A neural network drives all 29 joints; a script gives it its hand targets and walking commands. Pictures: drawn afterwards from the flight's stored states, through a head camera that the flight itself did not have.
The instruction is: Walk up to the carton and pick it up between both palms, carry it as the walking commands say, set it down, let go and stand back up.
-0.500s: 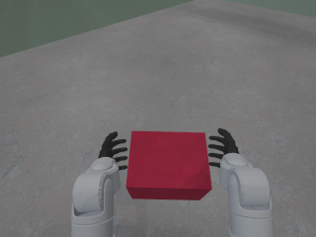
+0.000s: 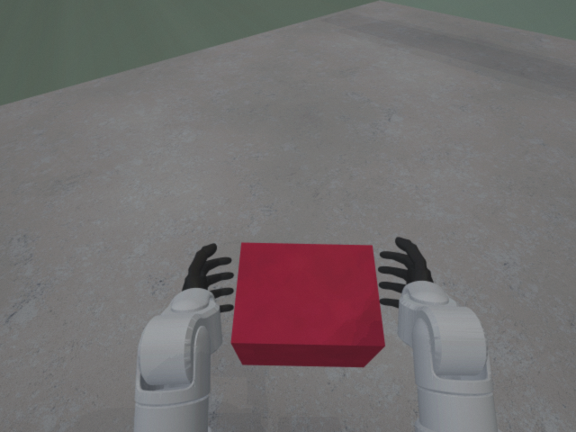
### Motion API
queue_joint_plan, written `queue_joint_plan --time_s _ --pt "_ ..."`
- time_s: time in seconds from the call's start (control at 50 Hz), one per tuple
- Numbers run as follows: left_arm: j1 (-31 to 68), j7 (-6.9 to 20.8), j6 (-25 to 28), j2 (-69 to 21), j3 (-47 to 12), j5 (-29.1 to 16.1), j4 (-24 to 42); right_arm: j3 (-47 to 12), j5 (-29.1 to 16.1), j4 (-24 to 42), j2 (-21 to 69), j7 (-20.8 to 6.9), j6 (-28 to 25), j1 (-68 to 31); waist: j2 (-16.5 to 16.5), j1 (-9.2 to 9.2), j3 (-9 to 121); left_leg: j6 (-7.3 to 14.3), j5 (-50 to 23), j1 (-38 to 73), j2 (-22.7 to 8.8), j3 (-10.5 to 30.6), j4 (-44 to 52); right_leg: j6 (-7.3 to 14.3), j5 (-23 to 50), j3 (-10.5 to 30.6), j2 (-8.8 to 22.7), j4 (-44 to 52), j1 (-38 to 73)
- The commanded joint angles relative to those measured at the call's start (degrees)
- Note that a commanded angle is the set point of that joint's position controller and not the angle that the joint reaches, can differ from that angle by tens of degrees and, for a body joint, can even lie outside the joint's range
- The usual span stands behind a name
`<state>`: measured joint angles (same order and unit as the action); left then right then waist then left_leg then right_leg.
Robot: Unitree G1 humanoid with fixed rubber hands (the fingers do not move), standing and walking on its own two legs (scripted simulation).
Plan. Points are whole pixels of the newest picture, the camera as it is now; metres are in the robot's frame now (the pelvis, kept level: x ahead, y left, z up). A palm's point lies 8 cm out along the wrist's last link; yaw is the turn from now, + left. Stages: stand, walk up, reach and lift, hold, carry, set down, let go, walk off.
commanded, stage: carry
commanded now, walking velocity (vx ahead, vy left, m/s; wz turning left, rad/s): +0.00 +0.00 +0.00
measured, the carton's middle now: (304, 307) +0.33 +0.00 +0.01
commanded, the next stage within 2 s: none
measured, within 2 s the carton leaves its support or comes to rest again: neither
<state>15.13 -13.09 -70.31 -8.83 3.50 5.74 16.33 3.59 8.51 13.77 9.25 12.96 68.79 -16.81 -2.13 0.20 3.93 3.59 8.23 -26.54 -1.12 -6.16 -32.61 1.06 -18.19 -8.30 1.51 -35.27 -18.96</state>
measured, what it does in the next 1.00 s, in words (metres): walks ahead, turning right: left foot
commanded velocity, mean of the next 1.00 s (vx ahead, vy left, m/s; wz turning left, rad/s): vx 0.41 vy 0.00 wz -0.49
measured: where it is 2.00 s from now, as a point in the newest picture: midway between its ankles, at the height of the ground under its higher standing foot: (395, 332)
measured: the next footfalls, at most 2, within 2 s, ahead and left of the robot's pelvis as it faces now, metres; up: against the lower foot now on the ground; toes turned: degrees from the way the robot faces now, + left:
left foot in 0.98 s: +0.25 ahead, +0.08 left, +0.00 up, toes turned -10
right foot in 1.26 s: +0.44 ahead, -0.26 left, +0.00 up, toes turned -36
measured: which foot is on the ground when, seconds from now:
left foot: down 0.00-0.70, up 0.72-0.96, down 0.98-1.00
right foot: down 0.00-0.98, up 1.00-1.00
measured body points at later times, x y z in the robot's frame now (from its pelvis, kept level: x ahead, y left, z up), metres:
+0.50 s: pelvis +0.03 +0.00 +0.01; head +0.01 -0.01 +0.46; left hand +0.33 +0.11 +0.11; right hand +0.32 -0.16 +0.11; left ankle +0.10 +0.08 -0.72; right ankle +0.00 -0.10 -0.72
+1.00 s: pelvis +0.21 -0.05 +0.00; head +0.20 -0.05 +0.45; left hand +0.54 -0.03 +0.10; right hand +0.45 -0.29 +0.11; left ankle +0.21 +0.08 -0.73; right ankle +0.04 -0.11 -0.71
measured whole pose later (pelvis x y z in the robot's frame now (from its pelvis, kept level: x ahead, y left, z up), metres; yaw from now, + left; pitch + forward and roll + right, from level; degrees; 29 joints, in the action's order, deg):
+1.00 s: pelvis +0.21 -0.05 +0.00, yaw -21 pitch +7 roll +1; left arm 14.8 -14.1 -72.6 -8.8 3.3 5.3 18.0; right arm 2.4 8.5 15.8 9.3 13.8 70.5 -16.7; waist 0.0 0.1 9.5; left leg -0.6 20.5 -18.6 -4.6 -9.7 -33.1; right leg 1.8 -26.9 0.1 0.8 -38.5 -12.8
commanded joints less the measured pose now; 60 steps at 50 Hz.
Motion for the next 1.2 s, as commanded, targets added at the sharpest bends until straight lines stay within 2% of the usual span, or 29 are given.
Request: queue_joint_plan --time_s 0.0,0.02,0.04,0.16,0.18,0.2,0.22,0.26,0.32,0.4,0.46,0.52,0.6,0.62,0.66,0.7,0.74,0.8,0.84,0.88,0.9,0.92,0.94,0.96,0.98,1.02,1.06,1.12,1.18 --pt "22.5 12.8 2.7 -57.1 -28.9 -20.2 3.9 -27.3 -20.0 3.6 56.2 -12.0 -1.7 -18.5 1.4 -0.04 20.9 -1.7 -1.8 14.3 -8.4 9.4 9.1 1.5 2.9 6.9 5.0 5.2 3.0" --pt "21.8 12.9 3.5 -53.2 -25.3 -17.4 -3.2 -22.7 -16.7 -4.7 52.4 -12.2 -2.6 -16.4 0.3 0.02 22.2 -1.7 -3.8 15.5 -8.4 8.8 8.1 1.7 3.5 6.9 5.0 5.3 3.1" --pt "23.4 12.7 3.2 -58.5 -30.8 -21.4 6.9 -28.1 -20.6 5.7 57.3 -12.0 -2.3 -18.3 0.6 -0.07 21.9 -1.7 -3.4 15.2 -8.5 9.1 8.6 1.7 3.0 6.8 5.0 5.2 3.0" --pt "22.4 13.0 4.2 -55.5 -27.4 -19.0 0.8 -24.9 -18.0 0.0 54.2 -12.0 -3.3 -17.4 1.0 0.02 23.1 -1.4 -4.4 15.3 -8.7 9.0 7.9 1.9 4.7 7.3 5.2 5.0 4.3" --pt "22.7 12.8 3.8 -58.7 -30.5 -21.4 7.1 -28.8 -21.0 6.8 57.6 -12.0 -2.9 -18.7 2.1 -0.05 23.3 -1.4 -4.9 14.9 -8.6 8.9 7.8 1.9 4.6 6.9 5.0 4.9 5.0" --pt "21.8 12.9 4.2 -55.2 -27.1 -18.7 1.0 -25.5 -18.5 -0.3 54.4 -12.2 -3.1 -16.8 2.4 0.02 22.8 -1.7 3.3 14.3 -8.7 8.8 8.8 2.0 0.7 7.4 4.9 5.6 3.9" --pt "23.3 12.7 3.6 -58.7 -31.5 -21.7 8.9 -30.1 -21.7 6.6 58.7 -12.1 -2.3 -18.3 2.3 0.06 21.8 -2.2 11.7 13.6 -8.9 8.0 10.1 2.0 -5.0 8.7 5.6 8.1 2.7" --pt "26.0 12.7 2.6 -57.4 -31.5 -21.8 9.7 -29.6 -21.5 5.9 58.1 -12.0 -1.2 -19.2 3.3 0.03 18.8 -3.2 23.1 11.6 -8.6 6.8 11.3 2.0 -14.8 11.5 6.4 11.6 0.1" --pt "24.0 12.4 1.1 -56.1 -30.5 -21.5 8.6 -28.8 -20.9 5.2 57.2 -11.4 0.1 -17.0 5.4 0.13 19.4 -4.6 23.6 13.0 -7.6 4.5 11.1 2.6 -17.5 12.6 6.9 14.8 0.5" --pt "22.9 12.1 -0.2 -55.5 -29.1 -20.9 7.3 -28.8 -21.5 5.5 57.2 -10.8 1.1 -17.5 3.1 -0.76 19.9 -2.7 24.1 22.1 -11.9 8.7 14.3 1.1 -12.6 9.1 4.2 8.9 -6.0" --pt "24.0 11.9 -0.5 -55.7 -29.6 -20.8 8.4 -28.5 -22.0 5.4 57.5 -10.7 1.5 -17.4 -6.6 -0.82 19.1 0.7 33.2 28.1 -20.3 16.9 23.3 0.0 -7.6 2.6 -0.3 -2.4 -12.6" --pt "24.3 12.0 -0.8 -56.6 -29.8 -21.6 8.4 -28.6 -22.2 6.5 58.4 -10.3 1.4 -17.9 -6.3 -0.52 17.6 2.1 30.5 26.6 -23.9 15.4 25.6 0.0 -6.7 3.1 1.6 -2.9 -12.3" --pt "24.7 12.0 -0.9 -58.4 -30.3 -22.5 8.9 -28.8 -22.8 8.0 58.6 -10.4 1.4 -17.8 -5.9 -0.23 19.4 -1.1 24.0 24.3 -19.7 4.7 19.7 0.6 -1.5 0.1 0.3 8.2 -2.7" --pt "24.3 11.8 -1.0 -58.0 -29.3 -22.0 8.4 -29.2 -22.9 7.2 59.1 -10.3 1.7 -17.5 -2.9 -0.22 21.2 -2.1 20.7 23.9 -17.6 1.8 15.9 1.0 -0.6 0.3 0.1 11.7 1.9" --pt "22.1 11.5 -0.8 -58.2 -28.9 -22.1 8.0 -29.5 -22.7 7.6 59.4 -10.1 1.4 -16.4 3.4 0.65 25.5 -4.7 7.5 16.7 -13.1 -3.0 2.0 3.7 3.5 9.8 5.6 15.2 15.2" --pt "21.0 11.3 -0.3 -57.9 -28.2 -21.9 8.2 -30.2 -22.9 8.2 59.9 -10.1 1.6 -17.7 17.7 1.93 22.6 -7.2 11.7 -3.5 -6.1 -4.6 -9.9 8.6 24.0 26.7 14.2 15.3 27.4" --pt "22.2 11.4 0.1 -58.6 -30.1 -22.9 10.9 -29.2 -22.3 8.7 59.5 -10.0 1.1 -15.7 12.7 2.14 20.7 -7.4 18.7 -13.9 -3.8 -3.0 -15.2 10.0 37.5 25.3 14.5 12.2 35.5" --pt "22.3 11.1 0.1 -56.9 -29.6 -22.4 11.1 -29.0 -22.0 6.8 59.5 -9.9 0.9 -14.5 10.7 2.03 17.2 -6.6 19.9 -14.0 -2.4 -2.4 -10.1 9.0 36.7 21.4 13.2 11.6 35.4" --pt "19.9 11.1 0.0 -55.5 -28.0 -21.3 9.8 -30.1 -22.3 6.7 59.4 -10.0 1.2 -14.8 13.7 2.09 16.4 -6.6 18.1 -10.6 -2.1 -3.0 -7.3 8.7 37.4 19.8 11.6 11.6 33.6" --pt "19.5 11.2 -0.2 -54.8 -28.2 -21.2 9.5 -29.7 -22.1 6.4 58.8 -10.0 1.4 -13.7 13.0 1.69 15.4 -6.3 15.2 -3.4 -2.1 -2.6 -1.0 8.3 34.5 18.8 10.9 11.3 27.2" --pt "19.7 11.0 -0.4 -54.5 -27.9 -20.9 9.2 -29.9 -22.3 6.0 58.8 -10.0 1.6 -13.8 12.3 1.16 15.2 -6.2 13.6 3.4 -1.8 -3.1 2.8 7.5 36.0 17.1 9.4 8.7 22.3" --pt "20.6 10.9 -0.4 -54.4 -28.3 -21.0 9.1 -29.0 -22.0 4.7 58.8 -10.0 1.5 -11.4 7.3 -1.35 18.2 -4.5 7.3 21.4 -3.5 -0.6 10.8 4.7 37.0 10.9 6.1 -1.4 10.1" --pt "21.9 10.9 -0.3 -54.9 -28.7 -21.1 10.1 -29.1 -22.1 5.8 58.5 -10.1 1.1 -12.1 0.1 -3.21 23.2 -1.7 2.2 41.5 -11.3 7.5 13.1 1.8 29.2 5.8 2.1 -16.5 -5.7" --pt "21.6 10.9 -0.2 -55.8 -29.8 -20.6 10.2 -29.9 -22.9 7.0 57.5 -9.8 0.6 -15.1 -12.5 -1.68 23.9 2.5 -13.4 53.7 -26.5 20.8 12.7 0.1 -5.6 0.8 -2.9 -26.4 -23.0" --pt "23.0 11.3 -0.4 -55.4 -30.6 -21.5 10.5 -29.2 -22.4 6.9 58.0 -9.5 0.2 -14.6 -12.3 -1.94 21.6 6.2 -23.8 55.6 -29.7 24.1 11.0 0.5 -12.9 2.7 -2.5 -29.9 -31.5" --pt "25.3 11.7 0.2 -57.9 -32.4 -23.4 12.0 -29.0 -22.3 8.7 60.2 -9.7 -0.3 -14.7 -5.7 -2.83 16.1 2.6 -26.2 49.6 -25.8 16.5 11.3 1.5 -9.3 6.6 1.7 -28.4 -32.7" --pt "25.5 11.4 0.6 -58.1 -32.2 -23.6 13.6 -29.1 -23.6 9.0 61.2 -10.1 -0.1 -14.6 -5.3 -2.78 13.7 -0.4 -29.4 48.3 -24.2 9.2 12.1 1.2 -9.3 4.9 3.1 -20.8 -33.5" --pt "23.3 10.7 0.7 -58.2 -33.5 -23.4 13.5 -27.7 -23.2 9.5 59.2 -10.3 -0.5 -12.7 -9.9 -2.05 14.3 -3.5 -49.2 48.8 -20.3 -2.0 9.0 1.0 -2.0 0.1 0.2 -9.7 -28.7" --pt "23.0 10.3 0.7 -57.1 -33.9 -23.2 14.8 -26.9 -22.8 9.0 57.6 -10.7 -0.3 -11.6 -10.2 -0.14 16.8 -6.3 -55.7 37.0 -16.1 -11.3 2.0 2.0 8.7 -6.5 -6.4 2.2 -6.8"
